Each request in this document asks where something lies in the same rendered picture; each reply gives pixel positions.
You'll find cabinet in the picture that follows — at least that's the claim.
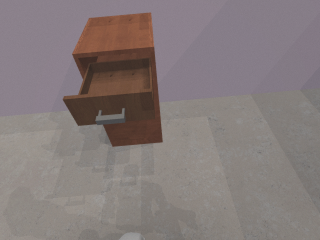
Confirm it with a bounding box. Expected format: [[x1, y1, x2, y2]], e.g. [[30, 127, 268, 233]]
[[72, 12, 163, 147]]

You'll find drawer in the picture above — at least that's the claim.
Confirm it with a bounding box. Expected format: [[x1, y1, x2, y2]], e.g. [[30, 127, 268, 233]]
[[62, 57, 155, 126]]

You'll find handle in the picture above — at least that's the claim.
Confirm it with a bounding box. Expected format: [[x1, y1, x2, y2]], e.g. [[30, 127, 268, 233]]
[[95, 108, 126, 125]]

